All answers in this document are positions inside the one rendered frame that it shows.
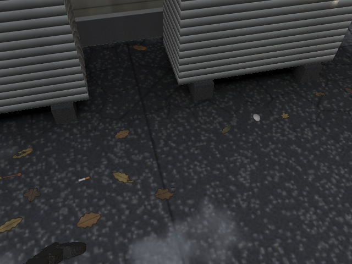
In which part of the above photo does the left robot hand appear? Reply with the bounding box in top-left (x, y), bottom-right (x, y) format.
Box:
top-left (26, 242), bottom-right (86, 264)

